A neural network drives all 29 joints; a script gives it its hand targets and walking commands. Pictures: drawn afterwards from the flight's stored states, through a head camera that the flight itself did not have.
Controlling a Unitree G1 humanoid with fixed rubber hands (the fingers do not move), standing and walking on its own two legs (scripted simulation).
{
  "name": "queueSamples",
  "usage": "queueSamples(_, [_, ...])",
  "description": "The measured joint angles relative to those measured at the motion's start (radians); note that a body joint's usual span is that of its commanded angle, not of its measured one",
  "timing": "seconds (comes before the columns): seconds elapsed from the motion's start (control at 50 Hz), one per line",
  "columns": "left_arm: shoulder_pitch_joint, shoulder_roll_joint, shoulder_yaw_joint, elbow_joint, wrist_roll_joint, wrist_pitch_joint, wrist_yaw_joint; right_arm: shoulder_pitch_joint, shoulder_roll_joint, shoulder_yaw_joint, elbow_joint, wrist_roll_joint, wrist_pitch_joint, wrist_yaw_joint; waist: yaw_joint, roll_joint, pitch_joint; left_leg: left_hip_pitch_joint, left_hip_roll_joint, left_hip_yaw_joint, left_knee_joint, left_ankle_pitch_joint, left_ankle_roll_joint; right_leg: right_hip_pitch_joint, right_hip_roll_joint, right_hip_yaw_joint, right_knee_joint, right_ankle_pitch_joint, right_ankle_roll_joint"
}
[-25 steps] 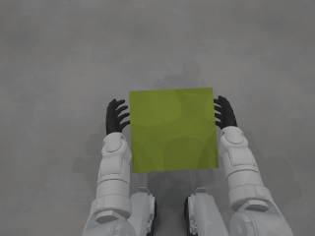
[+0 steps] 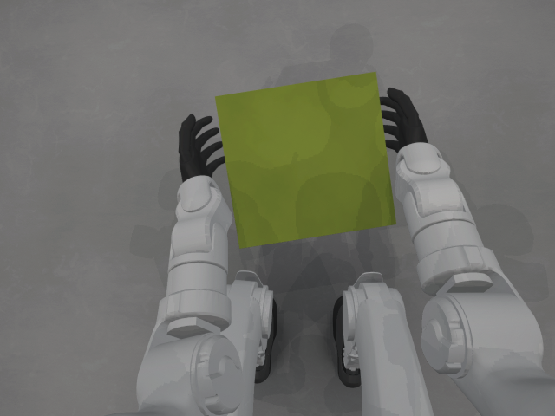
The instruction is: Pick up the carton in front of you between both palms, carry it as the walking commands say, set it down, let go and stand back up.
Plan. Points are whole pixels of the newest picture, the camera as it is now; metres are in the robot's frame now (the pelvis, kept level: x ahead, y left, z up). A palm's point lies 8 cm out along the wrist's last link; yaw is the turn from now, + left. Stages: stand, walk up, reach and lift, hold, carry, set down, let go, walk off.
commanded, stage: set down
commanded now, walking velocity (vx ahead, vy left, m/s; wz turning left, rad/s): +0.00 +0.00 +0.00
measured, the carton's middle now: (299, 168) +0.48 +0.00 -0.20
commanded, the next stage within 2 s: none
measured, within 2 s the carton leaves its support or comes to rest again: rests again in 1.18 s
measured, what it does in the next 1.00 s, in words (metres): lowers itself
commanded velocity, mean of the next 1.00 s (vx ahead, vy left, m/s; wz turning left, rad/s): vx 0.00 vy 0.00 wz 0.00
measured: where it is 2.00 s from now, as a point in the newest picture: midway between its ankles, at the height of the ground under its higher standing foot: (303, 354)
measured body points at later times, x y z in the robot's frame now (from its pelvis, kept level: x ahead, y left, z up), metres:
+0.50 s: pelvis -0.02 +0.00 -0.10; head +0.32 -0.04 +0.19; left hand +0.47 +0.14 -0.25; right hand +0.53 -0.15 -0.26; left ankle +0.10 +0.13 -0.47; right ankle +0.10 -0.09 -0.47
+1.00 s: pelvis -0.02 +0.00 -0.13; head +0.32 -0.06 +0.15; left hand +0.49 +0.15 -0.27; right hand +0.55 -0.15 -0.28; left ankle +0.10 +0.13 -0.47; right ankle +0.10 -0.09 -0.47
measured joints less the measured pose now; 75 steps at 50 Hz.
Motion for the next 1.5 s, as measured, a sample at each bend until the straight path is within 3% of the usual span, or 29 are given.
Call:
queueSamples(0.28, [-0.147, 0.022, 0.022, 0.044, -0.041, -0.003, 0.042, -0.224, -0.110, 0.076, 0.145, 0.038, -0.006, 0.018, 0.000, 0.011, 0.130, -0.183, -0.008, 0.022, 0.192, -0.014, -0.002, -0.191, -0.001, 0.012, 0.199, -0.011, 0.005])
queueSamples(0.52, [-0.304, 0.073, 0.013, 0.145, -0.099, -0.005, 0.060, -0.424, -0.222, 0.200, 0.308, 0.117, -0.029, 0.023, 0.014, 0.028, 0.285, -0.277, -0.012, 0.037, 0.331, -0.025, -0.015, -0.297, -0.003, 0.016, 0.351, -0.019, -0.004])
queueSamples(0.68, [-0.363, 0.116, 0.034, 0.212, -0.130, -0.015, 0.034, -0.483, -0.246, 0.272, 0.349, 0.152, -0.026, 0.024, 0.022, 0.059, 0.309, -0.299, -0.022, 0.042, 0.391, -0.048, -0.027, -0.329, -0.003, 0.021, 0.421, -0.040, -0.013])
queueSamples(1.04, [-0.423, 0.164, 0.111, 0.293, -0.058, -0.006, -0.062, -0.522, -0.232, 0.156, 0.384, 0.059, -0.032, 0.089, 0.016, 0.052, 0.329, -0.327, -0.050, 0.027, 0.417, -0.030, -0.045, -0.352, -0.018, 0.010, 0.450, -0.029, -0.026])
queueSamples(1.5, [-0.435, 0.230, 0.077, 0.366, -0.102, -0.017, -0.110, -0.493, -0.202, 0.023, 0.313, -0.041, -0.069, 0.156, -0.004, 0.088, 0.356, -0.339, -0.076, 0.044, 0.463, -0.063, -0.032, -0.345, -0.042, 0.026, 0.506, -0.091, -0.013])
